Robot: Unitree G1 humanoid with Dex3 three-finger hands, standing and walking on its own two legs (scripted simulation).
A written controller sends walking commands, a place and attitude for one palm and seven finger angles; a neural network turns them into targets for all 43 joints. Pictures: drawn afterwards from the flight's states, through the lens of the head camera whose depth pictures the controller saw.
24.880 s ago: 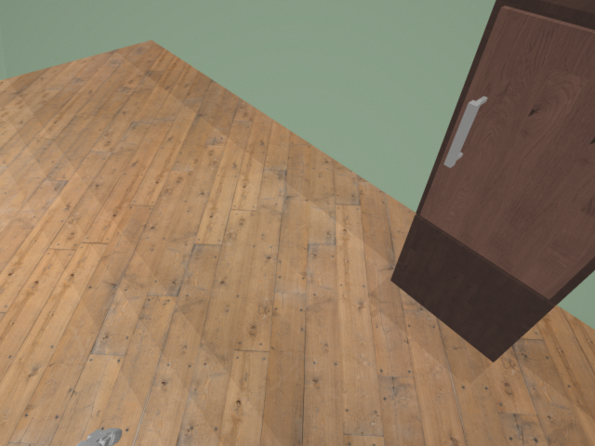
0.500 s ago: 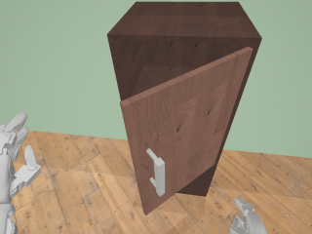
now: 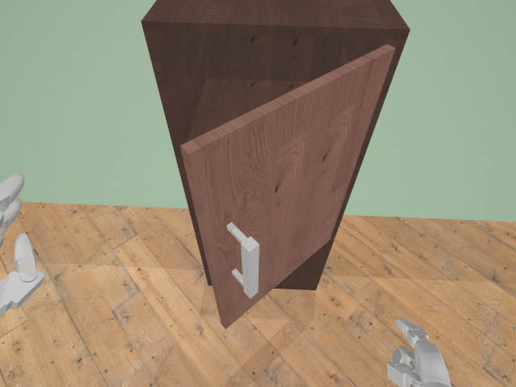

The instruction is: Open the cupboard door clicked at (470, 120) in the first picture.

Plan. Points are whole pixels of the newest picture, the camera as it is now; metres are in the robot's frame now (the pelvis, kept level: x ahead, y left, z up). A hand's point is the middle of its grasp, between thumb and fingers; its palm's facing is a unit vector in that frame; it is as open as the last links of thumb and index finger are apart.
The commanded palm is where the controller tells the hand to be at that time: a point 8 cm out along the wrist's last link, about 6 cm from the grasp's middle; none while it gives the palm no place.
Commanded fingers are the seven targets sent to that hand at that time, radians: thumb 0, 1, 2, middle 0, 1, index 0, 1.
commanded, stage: step back with the hand held close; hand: left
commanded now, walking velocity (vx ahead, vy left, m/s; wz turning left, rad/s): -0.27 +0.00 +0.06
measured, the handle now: (242, 262) +0.32 +0.05 -0.01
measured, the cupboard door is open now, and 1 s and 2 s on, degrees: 44 44 44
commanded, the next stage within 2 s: stop stepping back and stand still in 0.70 s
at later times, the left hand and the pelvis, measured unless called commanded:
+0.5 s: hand out of the picture +0.07 +0.30 +0.16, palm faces +0.49 -0.72 -0.49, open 7.4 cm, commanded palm +0.00 +0.33 +0.18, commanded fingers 0.00 0.90 0.90 -0.20 -0.30 -0.20 -0.30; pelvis -0.10 +0.02 -0.02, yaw +6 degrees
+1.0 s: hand out of the picture -0.01 +0.30 +0.17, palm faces +0.37 -0.84 -0.39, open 7.4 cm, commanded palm -0.08 +0.34 +0.18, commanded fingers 0.00 0.90 0.90 -0.20 -0.30 -0.20 -0.30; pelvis -0.21 +0.04 +0.00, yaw +1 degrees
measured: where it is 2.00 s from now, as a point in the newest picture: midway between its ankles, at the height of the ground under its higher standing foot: outside the picture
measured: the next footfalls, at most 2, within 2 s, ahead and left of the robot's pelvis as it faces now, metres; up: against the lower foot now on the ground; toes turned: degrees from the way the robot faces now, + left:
left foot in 0.68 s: -0.02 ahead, +0.11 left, +0.00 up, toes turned +6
right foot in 1.10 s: -0.37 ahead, -0.05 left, +0.00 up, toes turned -4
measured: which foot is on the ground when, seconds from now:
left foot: down 0.00-0.56, up 0.58-0.66, down 0.68-1.00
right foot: down 0.00-0.70, up 0.72-1.00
